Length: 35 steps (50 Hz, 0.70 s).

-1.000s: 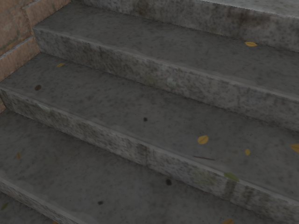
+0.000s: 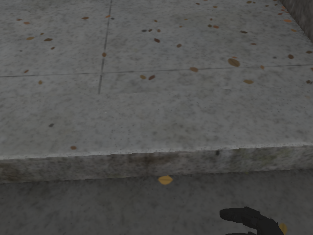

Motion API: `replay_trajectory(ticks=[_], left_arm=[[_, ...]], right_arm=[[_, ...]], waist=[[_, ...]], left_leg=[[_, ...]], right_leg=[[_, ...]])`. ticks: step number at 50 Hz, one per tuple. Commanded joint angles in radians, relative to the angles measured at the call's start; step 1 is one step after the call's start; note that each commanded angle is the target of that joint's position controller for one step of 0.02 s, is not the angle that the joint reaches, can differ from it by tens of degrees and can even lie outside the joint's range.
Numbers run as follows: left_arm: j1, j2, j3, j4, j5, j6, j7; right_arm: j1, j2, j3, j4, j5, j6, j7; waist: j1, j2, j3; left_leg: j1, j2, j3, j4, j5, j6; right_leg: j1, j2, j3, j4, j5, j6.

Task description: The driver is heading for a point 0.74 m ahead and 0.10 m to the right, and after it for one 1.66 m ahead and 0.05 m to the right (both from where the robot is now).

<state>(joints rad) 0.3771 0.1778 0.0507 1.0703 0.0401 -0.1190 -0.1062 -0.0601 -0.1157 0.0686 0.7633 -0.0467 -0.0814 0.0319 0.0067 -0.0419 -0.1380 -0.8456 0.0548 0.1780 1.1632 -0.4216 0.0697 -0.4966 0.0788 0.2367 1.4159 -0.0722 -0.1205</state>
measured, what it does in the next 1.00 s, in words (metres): climbs, turning right: right foot 0.15 m higher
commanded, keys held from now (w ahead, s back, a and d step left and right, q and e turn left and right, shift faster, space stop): w+e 0.52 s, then w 0.14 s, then w+q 0.22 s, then q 0.12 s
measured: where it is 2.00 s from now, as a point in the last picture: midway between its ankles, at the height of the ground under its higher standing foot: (219, 131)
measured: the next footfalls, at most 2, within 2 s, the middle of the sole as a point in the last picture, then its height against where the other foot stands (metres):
right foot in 0.56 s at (232, 232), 0.15 m higher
left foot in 1.06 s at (196, 126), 0.15 m higher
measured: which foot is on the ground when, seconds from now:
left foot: down 0.00-0.58, up 0.60-1.00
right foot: up 0.00-0.54, down 0.56-1.00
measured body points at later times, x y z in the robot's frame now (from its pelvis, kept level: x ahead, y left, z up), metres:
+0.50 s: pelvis +0.27 -0.03 +0.09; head +0.27 -0.03 +0.54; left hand +0.54 +0.04 +0.00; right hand +0.08 -0.10 -0.06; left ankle +0.10 +0.11 -0.63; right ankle +0.42 -0.20 -0.43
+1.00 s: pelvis +0.56 -0.15 +0.25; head +0.57 -0.14 +0.70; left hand +0.55 +0.05 +0.08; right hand +0.70 -0.38 +0.15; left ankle +0.74 -0.07 -0.24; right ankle +0.43 -0.20 -0.48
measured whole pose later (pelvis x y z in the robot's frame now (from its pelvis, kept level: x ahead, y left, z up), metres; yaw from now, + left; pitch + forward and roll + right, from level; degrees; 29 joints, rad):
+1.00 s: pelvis +0.56 -0.15 +0.25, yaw -17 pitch +4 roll -1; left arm 0.47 0.11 -0.02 1.13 0.12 -0.09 -0.04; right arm 0.04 -0.12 0.05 0.84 -0.02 -0.05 0.07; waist 0.02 -0.02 -0.10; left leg -1.30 0.06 0.00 1.78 -0.14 0.19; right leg -0.11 0.01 -0.12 0.42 -0.34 -0.04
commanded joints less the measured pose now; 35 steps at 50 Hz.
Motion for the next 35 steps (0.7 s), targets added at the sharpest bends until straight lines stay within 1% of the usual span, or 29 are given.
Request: replay_trajectory(ticks=[1, 2, 3, 4, 6, 7, 9, 10, 11, 12, 14, 15, 17, 19, 20, 21, 22, 23, 24, 25, 26, 28, 29, 30, 31, 32, 33, 34, 35], left_arm=[[-0.028, -0.018, 0.006, -0.025, 0.012, 0.005, 0.024], [-0.067, -0.044, 0.001, -0.04, 0.012, 0.018, 0.025], [-0.082, -0.062, -0.006, -0.037, 0.005, 0.032, 0.021], [-0.11, -0.07, -0.012, -0.048, -0.014, 0.039, 0.016], [-0.169, -0.062, -0.03, -0.091, -0.022, 0.036, 0.008], [-0.219, -0.044, -0.032, -0.113, -0.035, 0.037, -0.007], [-0.233, 0.016, -0.021, -0.102, -0.014, 0.039, -0.023], [-0.229, 0.038, -0.02, -0.093, -0.008, 0.044, -0.025], [-0.237, 0.035, -0.023, -0.081, -0.015, 0.044, -0.024], [-0.266, 0.024, -0.028, -0.095, -0.021, 0.046, -0.012], [-0.363, 0.005, -0.043, -0.137, -0.024, 0.045, 0.01], [-0.404, -0.015, -0.055, -0.162, -0.034, 0.052, 0.014], [-0.49, -0.029, -0.072, -0.206, -0.033, 0.065, 0.02], [-0.555, -0.036, -0.083, -0.242, -0.028, 0.077, 0.016], [-0.578, -0.044, -0.087, -0.261, -0.039, 0.08, 0.02], [-0.659, -0.035, -0.091, -0.3, -0.036, 0.086, 0.024], [-0.708, -0.034, -0.092, -0.327, -0.035, 0.11, 0.032], [-0.746, -0.031, -0.093, -0.342, -0.011, 0.138, 0.018], [-0.815, -0.054, -0.105, -0.373, -0.01, 0.166, 0.013], [-0.766, -0.049, -0.095, -0.373, -0.009, 0.174, -0.001], [-0.661, -0.032, -0.081, -0.355, -0.027, 0.164, -0.003], [-0.473, 0.042, -0.046, -0.289, -0.053, 0.119, 0.007], [-0.321, 0.067, -0.04, -0.247, -0.067, 0.107, 0.023], [-0.117, 0.112, -0.015, -0.191, -0.069, 0.107, 0.031], [0.09, 0.171, 0.015, -0.132, -0.021, 0.111, 0.054], [0.226, 0.237, 0.038, -0.084, 0.024, 0.12, 0.063], [0.193, 0.25, 0.059, -0.053, 0.048, 0.096, 0.08], [0.12, 0.174, 0.04, -0.032, 0.032, 0.07, 0.085], [0.048, 0.105, 0.018, -0.027, 0.012, 0.062, 0.076]], right_arm=[[0.255, -0.047, -0.046, 0.173, 0.002, 0.015, -0.019], [0.212, 0.042, -0.028, 0.185, 0.005, 0.012, -0.028], [0.174, 0.085, -0.02, 0.192, 0.013, 0.008, -0.041], [0.17, 0.085, -0.023, 0.202, 0.012, 0.001, -0.051], [0.176, 0.054, -0.035, 0.225, -0.028, -0.017, -0.045], [0.197, 0.003, -0.053, 0.222, -0.045, -0.018, -0.029], [0.249, -0.018, -0.045, 0.235, -0.053, -0.021, -0.015], [0.314, -0.018, -0.04, 0.267, -0.059, -0.019, -0.005], [0.429, -0.026, -0.038, 0.317, -0.074, -0.014, 0.001], [0.486, -0.019, -0.028, 0.353, -0.084, -0.01, 0.006], [0.585, -0.003, -0.013, 0.406, -0.094, -0.008, 0.008], [0.612, 0.006, -0.008, 0.415, -0.101, -0.009, 0.009], [0.62, 0.023, 0.002, 0.411, -0.117, -0.014, 0.006], [0.713, 0.017, 0.005, 0.443, -0.118, -0.019, -0.003], [0.725, 0.01, 0.004, 0.454, -0.125, -0.019, -0.004], [0.734, 0.009, 0.005, 0.465, -0.129, -0.019, 0.005], [0.751, 0.021, 0.009, 0.477, -0.132, -0.018, 0.024], [0.633, -0.016, -0.001, 0.413, -0.085, -0.02, 0.045], [0.644, -0.039, -0.006, 0.421, -0.059, -0.023, 0.064], [0.641, -0.079, -0.013, 0.413, -0.039, -0.04, 0.063], [0.643, -0.127, -0.021, 0.392, -0.04, -0.063, 0.055], [0.606, -0.256, -0.06, 0.364, -0.032, -0.076, 0.045], [0.687, -0.235, -0.067, 0.374, -0.066, -0.085, 0.048], [0.694, -0.251, -0.076, 0.389, -0.08, -0.09, 0.067], [0.641, -0.193, -0.07, 0.377, -0.078, -0.076, 0.097], [0.581, -0.163, -0.085, 0.354, 0.003, -0.048, 0.123], [0.534, -0.1, -0.09, 0.332, 0.017, -0.032, 0.118], [0.442, -0.04, -0.081, 0.3, -0.001, -0.051, 0.096], [0.417, -0.032, -0.076, 0.301, -0.004, -0.063, 0.08]], waist=[[-0.045, 0.004, 0.013], [-0.001, -0.009, 0.029], [0.025, 0.038, 0.035], [0.033, 0.063, 0.049], [0.053, 0.016, 0.045], [0.028, 0.032, 0.052], [0.021, 0.083, 0.09], [0.004, 0.067, 0.086], [-0.031, 0.098, 0.084], [-0.037, 0.059, 0.104], [-0.069, 0.046, 0.104], [-0.073, 0.052, 0.105], [-0.073, 0.068, 0.113], [-0.097, 0.1, 0.132], [-0.094, 0.093, 0.153], [-0.103, 0.044, 0.159], [-0.098, 0.042, 0.168], [-0.059, 0.071, 0.167], [-0.052, 0.132, 0.174], [-0.012, 0.161, 0.161], [0.033, 0.196, 0.146], [0.106, 0.255, 0.113], [0.102, 0.246, -0.051], [0.165, 0.226, -0.103], [0.225, 0.09, -0.128], [0.221, 0.033, -0.201], [0.175, 0.044, -0.113], [0.128, -0.058, 0.016], [0.079, -0.065, 0.026]], left_leg=[[0.416, 0.31, -0.667, -0.689, -0.218, 0.183], [0.371, 0.279, -0.552, -0.702, -0.133, 0.155], [0.349, 0.256, -0.486, -0.736, -0.034, 0.141], [0.353, 0.228, -0.39, -0.758, 0.041, 0.124], [0.362, 0.203, -0.235, -0.823, 0.131, 0.091], [0.375, 0.182, -0.125, -0.891, 0.136, 0.083], [0.454, 0.205, -0.108, -0.947, 0.233, 0.142], [0.561, 0.232, -0.118, -0.937, 0.286, 0.166], [0.68, 0.243, -0.123, -0.913, 0.306, 0.188], [0.774, 0.253, -0.109, -0.901, 0.325, 0.178], [0.895, 0.239, -0.069, -0.892, 0.319, 0.157], [0.908, 0.236, -0.049, -0.91, 0.326, 0.149], [0.899, 0.218, 0.008, -0.959, 0.375, 0.138], [1.009, 0.258, 0.002, -0.986, 0.528, 0.16], [1.066, 0.275, 0.007, -0.997, 0.582, 0.155], [1.091, 0.271, 0.028, -1.02, 0.551, 0.149], [1.082, 0.282, 0.041, -1.048, 0.554, 0.142], [0.883, 0.248, 0.139, -1.128, 0.586, 0.154], [0.761, 0.271, 0.149, -1.171, 0.656, 0.153], [0.72, 0.282, 0.198, -1.134, 0.999, 0.172], [0.805, 0.308, 0.218, -1.038, 1.386, 0.143], [0.947, 0.336, 0.188, -0.845, 1.816, 0.089], [0.741, 0.279, 0.146, -0.688, 1.816, 0.03], [0.479, 0.204, 0.1, -0.479, 1.497, 0.011], [0.176, 0.097, 0.016, -0.165, 0.719, -0.007], [0.147, -0.017, -0.187, 0.312, 0.309, -0.02], [0.092, -0.03, -0.373, 0.491, 0.423, 0.003], [0.032, -0.029, -0.405, 0.634, 0.443, 0.023], [-0.023, -0.048, -0.418, 0.757, 0.43, 0.062]], right_leg=[[-0.48, -0.092, -0.031, 0.444, 0.127, -0.073], [-0.467, -0.123, -0.039, 0.394, 0.117, -0.092], [-0.479, -0.13, -0.036, 0.419, 0.089, -0.112], [-0.513, -0.122, -0.019, 0.42, 0.054, -0.128], [-0.543, -0.127, -0.037, 0.368, 0.109, -0.138], [-0.534, -0.129, -0.096, 0.324, 0.103, -0.133], [-0.612, -0.134, -0.091, 0.397, 0.1, -0.112], [-0.73, -0.12, -0.051, 0.475, 0.104, -0.118], [-0.857, -0.093, -0.071, 0.688, 0.03, -0.142], [-0.979, -0.088, -0.035, 0.731, 0.002, -0.174], [-1.093, -0.106, -0.048, 0.678, -0.012, -0.2], [-1.102, -0.12, -0.069, 0.644, -0.002, -0.202], [-1.078, -0.158, -0.127, 0.554, 0.025, -0.188], [-1.138, -0.172, -0.174, 0.55, 0.003, -0.177], [-1.183, -0.18, -0.167, 0.513, -0.022, -0.178], [-1.178, -0.199, -0.192, 0.35, -0.026, -0.175], [-1.129, -0.22, -0.2, 0.212, 0.016, -0.173], [-0.872, -0.228, -0.339, 0.032, -0.049, -0.161], [-0.671, -0.201, -0.363, 0.02, -0.251, -0.138], [-0.507, -0.139, -0.439, 0.037, -0.265, -0.111], [-0.422, -0.077, -0.435, 0.015, -0.258, -0.092], [-0.238, 0.017, -0.418, -0.28, -0.234, -0.085], [0.162, -0.007, -0.307, -0.198, 0.009, -0.124], [0.486, -0.011, -0.153, -0.32, -0.042, -0.139], [0.747, -0.115, 0.113, -0.598, -0.077, -0.197], [0.647, -0.263, 0.509, -0.882, -0.066, -0.235], [0.46, -0.276, 0.499, -0.94, -0.117, -0.158], [0.252, -0.257, 0.392, -0.91, -0.158, -0.157], [0.166, -0.255, 0.356, -0.899, -0.186, -0.176]])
